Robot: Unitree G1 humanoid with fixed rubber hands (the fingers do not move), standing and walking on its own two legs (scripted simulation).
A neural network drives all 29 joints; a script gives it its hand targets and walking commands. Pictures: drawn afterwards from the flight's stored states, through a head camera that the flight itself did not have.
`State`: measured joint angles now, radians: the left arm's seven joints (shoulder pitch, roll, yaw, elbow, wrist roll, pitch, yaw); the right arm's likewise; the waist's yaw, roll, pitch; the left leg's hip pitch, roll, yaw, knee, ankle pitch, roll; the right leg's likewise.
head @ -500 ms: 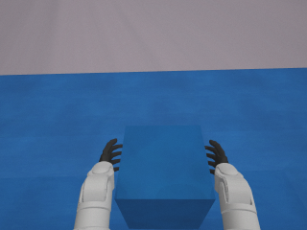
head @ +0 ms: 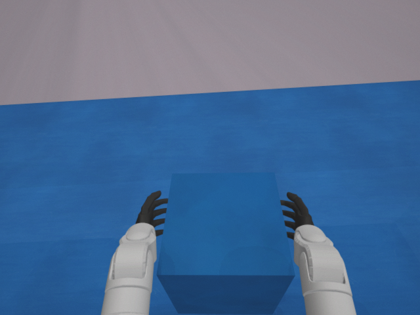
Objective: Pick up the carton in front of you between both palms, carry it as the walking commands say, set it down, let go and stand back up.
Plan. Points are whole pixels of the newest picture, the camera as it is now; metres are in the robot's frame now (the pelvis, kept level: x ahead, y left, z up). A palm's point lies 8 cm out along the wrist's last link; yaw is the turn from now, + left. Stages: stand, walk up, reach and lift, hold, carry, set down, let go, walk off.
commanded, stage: hold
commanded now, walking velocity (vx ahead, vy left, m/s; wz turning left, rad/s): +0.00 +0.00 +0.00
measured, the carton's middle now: (224, 246) +0.28 +0.00 -0.05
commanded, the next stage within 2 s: set down in 0.22 s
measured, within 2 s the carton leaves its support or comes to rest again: neither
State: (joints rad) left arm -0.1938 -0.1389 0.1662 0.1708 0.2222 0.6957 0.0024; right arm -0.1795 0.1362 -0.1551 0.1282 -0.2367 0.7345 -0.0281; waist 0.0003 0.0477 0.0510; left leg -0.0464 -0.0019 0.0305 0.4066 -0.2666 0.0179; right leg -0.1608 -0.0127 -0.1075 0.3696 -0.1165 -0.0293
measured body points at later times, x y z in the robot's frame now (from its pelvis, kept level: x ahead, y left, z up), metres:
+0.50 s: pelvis -0.04 -0.01 -0.02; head -0.06 -0.03 +0.43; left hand +0.28 +0.18 +0.02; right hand +0.31 -0.12 +0.02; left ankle -0.02 +0.11 -0.74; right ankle +0.06 -0.09 -0.74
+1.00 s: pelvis -0.05 +0.00 -0.12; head +0.16 +0.00 +0.28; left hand +0.34 +0.19 -0.20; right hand +0.37 -0.11 -0.21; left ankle -0.02 +0.11 -0.74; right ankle +0.06 -0.09 -0.74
